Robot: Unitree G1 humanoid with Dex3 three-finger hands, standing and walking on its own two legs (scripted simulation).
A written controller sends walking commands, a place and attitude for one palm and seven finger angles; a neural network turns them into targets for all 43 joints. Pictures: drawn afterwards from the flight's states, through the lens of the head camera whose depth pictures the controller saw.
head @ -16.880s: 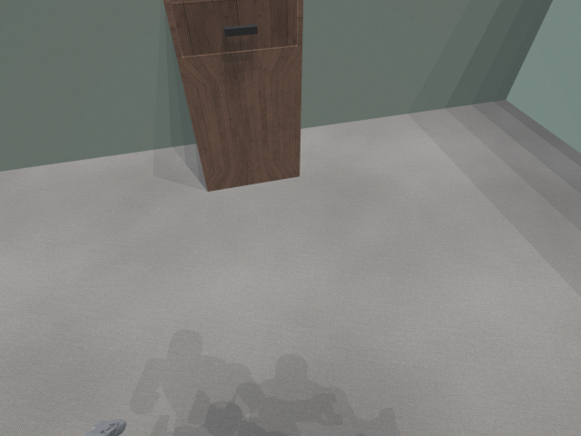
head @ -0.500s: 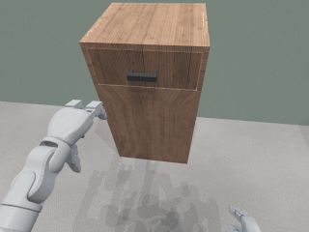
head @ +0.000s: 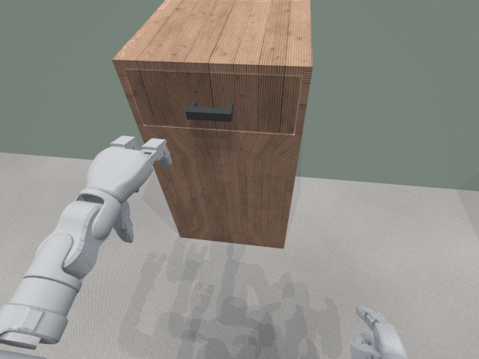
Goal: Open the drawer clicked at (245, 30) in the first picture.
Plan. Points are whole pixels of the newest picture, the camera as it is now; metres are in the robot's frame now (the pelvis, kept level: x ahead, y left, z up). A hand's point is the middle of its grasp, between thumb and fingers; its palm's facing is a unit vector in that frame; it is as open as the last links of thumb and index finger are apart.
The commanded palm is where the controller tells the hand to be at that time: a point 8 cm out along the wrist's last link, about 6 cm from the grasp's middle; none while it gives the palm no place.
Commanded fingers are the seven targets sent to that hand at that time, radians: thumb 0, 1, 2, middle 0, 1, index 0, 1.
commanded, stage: move the hooked fingers above the handle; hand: left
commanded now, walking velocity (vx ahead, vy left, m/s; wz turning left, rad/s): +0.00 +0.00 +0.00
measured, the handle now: (211, 109) +0.70 +0.16 +0.02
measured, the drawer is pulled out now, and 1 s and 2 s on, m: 0.00 0.00 0.00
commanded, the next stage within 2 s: none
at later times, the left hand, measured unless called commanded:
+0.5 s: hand (175, 141) +0.48 +0.19 +0.10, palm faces +0.06 -0.07 -1.00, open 13.8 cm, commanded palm +0.46 +0.21 +0.15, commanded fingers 0.00 -0.50 0.30 -0.30 -1.20 -0.30 -1.20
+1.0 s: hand (194, 110) +0.59 +0.17 +0.09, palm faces +0.05 +0.01 -1.00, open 13.8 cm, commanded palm +0.58 +0.17 +0.13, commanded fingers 0.00 -0.50 0.30 -0.30 -1.20 -0.30 -1.20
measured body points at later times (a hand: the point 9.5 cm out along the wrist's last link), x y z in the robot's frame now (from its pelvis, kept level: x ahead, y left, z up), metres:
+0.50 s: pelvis +0.04 -0.01 -0.01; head +0.09 -0.03 +0.44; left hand +0.47 +0.19 +0.15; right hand +0.15 -0.28 -0.14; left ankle +0.02 +0.09 -0.74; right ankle +0.01 -0.09 -0.74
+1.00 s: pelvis +0.04 +0.01 -0.02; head +0.14 +0.00 +0.42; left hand +0.58 +0.17 +0.14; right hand +0.04 -0.26 -0.15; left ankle +0.02 +0.09 -0.74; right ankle +0.01 -0.09 -0.74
